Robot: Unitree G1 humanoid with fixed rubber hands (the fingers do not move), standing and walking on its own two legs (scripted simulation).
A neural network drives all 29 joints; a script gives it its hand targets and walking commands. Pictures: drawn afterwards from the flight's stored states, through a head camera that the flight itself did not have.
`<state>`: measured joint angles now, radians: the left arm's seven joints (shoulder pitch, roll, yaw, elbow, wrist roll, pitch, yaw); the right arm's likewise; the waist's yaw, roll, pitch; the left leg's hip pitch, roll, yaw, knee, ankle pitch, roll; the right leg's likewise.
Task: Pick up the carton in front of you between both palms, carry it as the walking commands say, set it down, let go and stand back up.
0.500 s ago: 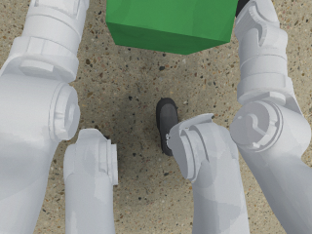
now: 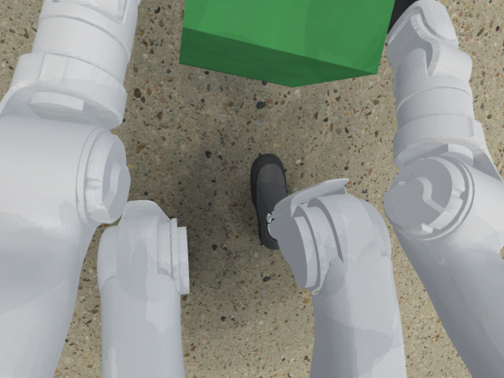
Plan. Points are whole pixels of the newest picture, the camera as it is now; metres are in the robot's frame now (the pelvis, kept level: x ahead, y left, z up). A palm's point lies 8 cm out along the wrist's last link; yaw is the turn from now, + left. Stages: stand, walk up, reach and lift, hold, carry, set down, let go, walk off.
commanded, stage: set down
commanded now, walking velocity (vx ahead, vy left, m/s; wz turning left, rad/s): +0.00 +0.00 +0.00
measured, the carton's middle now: out of the picture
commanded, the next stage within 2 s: let go in 1.30 s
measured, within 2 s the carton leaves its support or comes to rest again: neither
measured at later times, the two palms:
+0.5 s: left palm out of the picture +0.62 +0.10 -0.12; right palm out of the picture +0.52 -0.25 -0.12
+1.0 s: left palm out of the picture +0.63 +0.11 +0.04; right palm out of the picture +0.51 -0.26 +0.03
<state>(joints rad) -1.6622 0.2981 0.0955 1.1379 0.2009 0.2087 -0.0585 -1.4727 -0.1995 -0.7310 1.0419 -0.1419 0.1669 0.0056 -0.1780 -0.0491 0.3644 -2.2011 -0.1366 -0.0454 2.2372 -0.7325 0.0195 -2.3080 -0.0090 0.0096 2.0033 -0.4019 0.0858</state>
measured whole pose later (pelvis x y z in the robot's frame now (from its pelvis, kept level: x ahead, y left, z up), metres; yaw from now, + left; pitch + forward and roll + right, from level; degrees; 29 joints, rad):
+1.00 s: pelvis +0.01 -0.02 +0.14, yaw +2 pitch +49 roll -1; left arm -1.57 0.54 -0.01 1.07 -0.03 0.29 -0.08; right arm -1.18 -0.10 -0.42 0.63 0.07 0.28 -0.19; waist -0.22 0.03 0.06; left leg -1.94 -0.06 -0.03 1.69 -0.59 0.01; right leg -2.05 0.00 0.01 1.52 -0.32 0.03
